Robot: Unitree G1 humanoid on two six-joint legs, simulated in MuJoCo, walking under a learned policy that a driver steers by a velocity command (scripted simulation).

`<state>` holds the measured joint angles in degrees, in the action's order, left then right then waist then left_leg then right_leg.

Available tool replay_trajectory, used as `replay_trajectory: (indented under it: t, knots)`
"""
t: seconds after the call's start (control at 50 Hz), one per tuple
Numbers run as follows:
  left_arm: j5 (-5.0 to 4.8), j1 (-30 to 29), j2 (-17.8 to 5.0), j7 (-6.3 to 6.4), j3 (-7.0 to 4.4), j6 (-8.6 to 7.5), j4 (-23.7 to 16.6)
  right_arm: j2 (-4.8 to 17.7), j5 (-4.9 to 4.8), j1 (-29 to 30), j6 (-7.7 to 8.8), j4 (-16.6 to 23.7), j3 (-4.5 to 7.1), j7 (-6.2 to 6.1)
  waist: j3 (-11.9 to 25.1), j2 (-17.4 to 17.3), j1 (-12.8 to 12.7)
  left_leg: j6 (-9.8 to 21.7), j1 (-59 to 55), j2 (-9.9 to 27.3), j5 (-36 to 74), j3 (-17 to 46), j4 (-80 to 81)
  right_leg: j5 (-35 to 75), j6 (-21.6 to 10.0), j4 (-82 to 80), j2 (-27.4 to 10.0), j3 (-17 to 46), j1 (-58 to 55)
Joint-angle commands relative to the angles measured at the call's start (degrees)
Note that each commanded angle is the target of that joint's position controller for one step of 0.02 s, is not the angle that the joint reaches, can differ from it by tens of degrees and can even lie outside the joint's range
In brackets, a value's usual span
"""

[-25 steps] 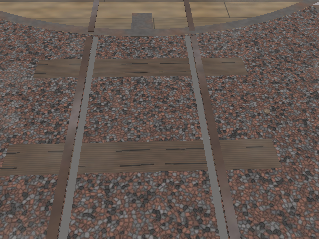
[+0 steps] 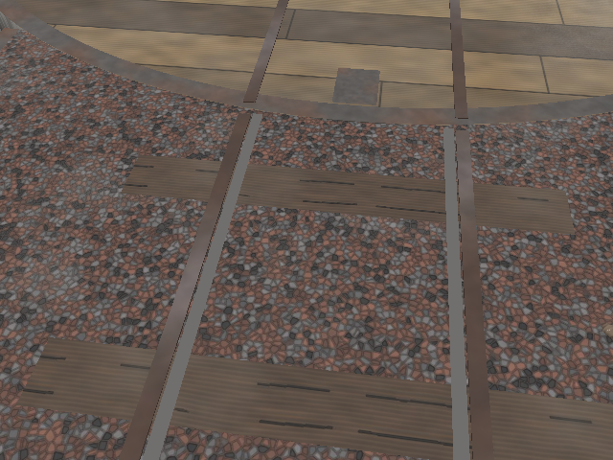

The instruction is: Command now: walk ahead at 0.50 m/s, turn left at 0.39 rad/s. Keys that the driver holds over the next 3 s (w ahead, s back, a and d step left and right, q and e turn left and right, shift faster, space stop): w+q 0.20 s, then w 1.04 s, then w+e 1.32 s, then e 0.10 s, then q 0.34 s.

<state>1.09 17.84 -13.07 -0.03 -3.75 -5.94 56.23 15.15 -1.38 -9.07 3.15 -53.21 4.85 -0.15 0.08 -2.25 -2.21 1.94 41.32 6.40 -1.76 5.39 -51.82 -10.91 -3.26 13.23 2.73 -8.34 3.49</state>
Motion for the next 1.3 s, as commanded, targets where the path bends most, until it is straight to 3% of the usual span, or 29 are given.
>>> replay_trajectory:
  t: [0.02,0.14,0.18,0.22,0.24,0.26,0.28,0.3,0.32,0.34,0.38,0.48,0.58,0.68,0.74,0.76,0.78,0.8,0.82,0.84,0.86,0.88,0.9,0.98,1.04,1.12,1.22,1.26,1.3]
  knots:
    - [-0.32,-2.87,-8.44,0.99,-1.47,-0.88,-3.61,1.60,0.34,3.16,0.45,3.59,0.02,0.89,-3.45,5.07,0.65,-0.16,-1.99,0.04,8.40,-2.32,7.80,12.91,-5.88,-8.15,-15.32,2.89,3.96]
    - [-1.44,2.24,-10.11,1.49,-2.21,1.28,-1.75,0.87,0.20,11.38,0.30,9.19,-0.88,2.99,-6.17,4.51,-1.79,2.02,1.97,-1.48,0.86,-6.97,15.70,22.65,-4.91,-2.32,-19.47,-1.02,-9.42]
    - [-1.81,0.42,-11.75,1.86,-2.69,2.08,-2.61,2.50,0.11,9.68,0.21,10.38,-0.19,3.67,-3.74,6.59,0.47,3.90,-3.89,-4.43,-5.26,-10.43,16.08,40.64,-3.66,4.09,-19.88,-2.81,-10.97]
    - [-1.99,-0.99,-12.87,2.24,-2.85,2.95,-3.21,6.15,-0.03,-0.94,0.06,8.70,1.85,3.71,2.99,7.81,6.87,6.74,-19.76,-9.13,-7.59,-12.90,17.88,54.93,-1.90,19.66,-18.50,-4.31,-8.75]
    - [-1.91,-0.95,-12.27,2.22,-2.40,2.80,-3.53,9.92,-0.08,-10.42,-0.08,6.34,3.79,2.82,8.08,5.40,11.45,9.21,-36.33,-8.60,-4.06,-8.67,21.08,46.59,0.16,33.17,-16.19,-4.88,0.57]
    - [-0.07,3.81,-5.69,1.26,-0.35,1.60,-5.39,16.23,0.04,-16.32,-0.23,4.69,5.18,1.65,14.74,-8.13,8.83,17.27,-58.82,6.62,-4.75,16.89,21.45,5.66,3.31,55.10,-8.68,-4.10,24.31]
    - [-1.52,4.57,-4.41,0.13,0.66,-0.93,-5.48,15.10,0.19,-17.82,0.20,4.96,4.11,1.75,22.93,-9.32,7.58,23.97,-66.49,15.55,-9.32,41.71,32.61,-23.31,3.91,66.75,-0.69,8.07,35.49]
    - [-4.21,-2.72,-8.90,-0.49,-0.74,-2.35,-6.77,11.01,0.86,-16.57,0.50,4.93,2.91,1.75,17.55,-4.13,9.76,19.79,-63.56,13.26,-7.84,33.43,34.02,-20.08,2.53,68.81,-4.21,12.79,41.15]
    - [-4.54,-6.35,-8.87,-0.43,-0.65,-2.90,-7.83,8.96,0.72,-11.98,0.88,5.74,2.32,1.64,10.99,-2.28,8.46,17.05,-55.08,11.14,-3.87,24.10,33.72,-15.10,1.45,65.49,-7.10,11.93,42.05]
    - [-3.31,-7.28,-8.71,0.09,-0.92,-2.73,-7.19,6.76,0.74,-6.97,1.09,6.70,1.56,1.70,6.62,1.75,5.97,15.04,-45.60,8.78,0.98,17.21,34.53,-11.11,1.44,60.65,-9.76,11.39,39.10]
    - [-2.24,-4.95,-8.43,0.37,-1.61,-1.00,-6.20,3.88,1.65,-2.90,1.42,7.59,0.54,1.66,3.85,0.15,2.19,13.67,-34.57,5.69,5.19,10.49,37.90,-7.21,1.83,55.29,-12.11,11.62,31.38]
    - [-1.06,-8.84,-6.37,0.89,-1.34,1.14,-7.76,7.10,1.21,-6.40,2.23,5.84,1.12,0.36,-0.05,-0.03,2.11,13.27,-31.44,4.18,11.05,3.82,42.52,3.67,4.83,41.92,-12.31,10.30,35.23]
    - [-1.63,-17.49,-4.64,-0.19,-0.47,0.37,-9.79,7.40,0.91,-9.92,1.86,4.17,0.89,-0.33,-2.18,-1.22,5.42,10.05,-33.60,2.07,5.30,-0.57,43.43,18.68,4.30,23.62,-9.09,8.17,33.32]
    - [-2.10,-22.76,-5.64,-1.87,-0.07,-0.40,-12.23,8.02,0.54,-13.72,1.00,1.49,1.20,-0.60,-4.63,-1.94,6.64,9.62,-43.49,6.72,6.79,1.25,39.93,14.60,1.77,16.72,-7.43,8.59,36.20]
    - [-2.00,-17.33,-8.35,-2.40,-0.97,-0.81,-11.43,9.42,0.47,-11.61,0.31,1.52,1.63,-0.99,-1.16,-3.79,2.64,7.50,-46.94,7.50,22.96,0.82,33.19,7.86,-0.93,15.33,-4.71,6.91,27.64]
    - [-1.79,-10.61,-10.05,-2.20,-1.94,-0.81,-9.49,9.43,0.42,-10.23,0.02,1.74,1.49,-0.98,2.92,-3.57,-1.16,6.36,-45.79,5.34,31.61,-1.02,25.44,8.30,-2.36,14.32,-2.64,5.08,18.01]
    - [-1.25,-0.68,-12.80,-1.80,-3.06,-0.69,-6.81,7.87,0.76,-10.01,-0.13,2.37,0.72,-0.96,10.08,-1.55,-5.13,4.65,-38.65,2.20,27.37,-3.20,12.52,10.21,-4.79,16.47,-5.75,8.26,2.13]
    - [-0.48,7.02,-18.16,-1.50,-4.40,-0.46,-5.49,2.10,1.54,-17.54,0.72,2.91,-0.96,-0.46,19.90,10.42,-3.48,0.73,-17.00,-5.56,4.18,-5.52,-10.27,5.79,-13.27,16.79,-20.61,30.88,-21.68]
    - [-1.43,9.17,-15.00,-1.73,-3.45,-0.07,-4.34,1.46,0.74,-17.69,1.93,2.03,-1.51,0.05,24.54,18.24,-4.12,-0.33,-4.83,-11.18,-30.43,-0.21,-21.99,-4.58,-17.10,5.70,-25.72,51.10,-28.31]
    - [-2.15,4.99,-11.85,-1.68,-2.33,-0.06,-4.97,6.98,-0.80,-12.33,2.89,3.29,-0.19,0.37,16.12,13.27,-4.57,0.88,1.67,-7.12,-29.09,2.50,-26.69,-12.52,-13.70,3.78,-23.70,46.02,-22.55]
    - [-1.79,-0.15,-9.92,-1.44,-1.70,0.10,-6.41,7.72,-1.40,-7.08,3.28,4.95,-0.21,0.34,9.20,8.99,-3.58,1.67,2.72,-3.92,-23.90,0.40,-25.40,-11.86,-11.47,2.54,-21.75,38.22,-13.44]
    - [-1.04,-4.19,-8.59,-1.56,-1.11,0.11,-7.01,7.31,-0.67,-4.75,3.18,5.36,-0.09,0.05,3.81,5.10,-1.69,1.63,0.84,-1.43,-19.50,-0.94,-21.53,-6.84,-10.74,0.38,-19.82,32.27,-3.72]
    - [-0.40,-6.42,-7.19,-1.63,-0.63,-0.23,-7.34,7.07,0.10,-5.36,2.61,5.15,0.38,-0.28,2.11,5.93,0.58,1.62,-3.03,0.66,-16.61,-0.48,-17.52,-2.64,-9.82,-1.08,-17.88,28.35,2.28]
    - [-0.70,-5.78,-8.53,-1.38,-0.78,-0.74,-6.18,3.95,0.71,-6.79,0.76,4.73,0.12,-0.72,0.02,6.70,3.02,-0.30,-5.70,2.47,-11.41,-1.65,-9.39,6.20,-10.65,-5.88,-15.65,20.14,8.79]
    - [-0.95,-3.27,-9.98,-0.41,-1.16,-0.38,-5.19,3.71,1.25,-1.26,0.89,6.37,0.06,-0.66,-1.07,5.26,1.79,-1.96,-1.87,2.67,-1.86,-2.23,0.56,10.94,-10.08,-6.88,-14.89,16.35,6.54]
    - [-1.71,0.17,-10.53,0.16,-1.20,0.14,-3.92,2.04,0.86,6.41,1.51,8.16,-0.73,0.09,-2.39,5.42,-0.86,-2.25,-4.93,0.11,7.82,-4.88,14.24,11.60,-7.93,-6.84,-12.67,11.46,5.05]
    - [-2.17,4.52,-11.15,0.31,-1.58,1.50,-1.54,2.69,0.24,12.95,2.16,10.86,-1.15,1.68,-4.44,5.93,-2.56,-0.75,-3.31,-1.52,4.06,-4.97,21.47,12.95,-7.59,-2.85,-16.62,12.49,-4.24]
    - [-2.36,4.18,-11.81,0.55,-1.90,2.11,-1.31,4.14,0.24,11.84,2.60,11.16,-0.76,2.18,-3.70,6.74,-0.87,0.71,-6.65,-2.41,-0.36,-4.94,23.24,17.94,-6.62,0.39,-18.07,13.76,-6.50]
    - [-2.53,1.69,-11.93,0.63,-1.80,2.62,-1.91,7.36,0.51,1.53,3.06,8.47,0.94,1.92,2.20,7.01,5.39,2.78,-22.06,-5.50,-1.73,-7.24,25.77,32.38,-4.76,11.64,-15.35,12.44,-4.85]
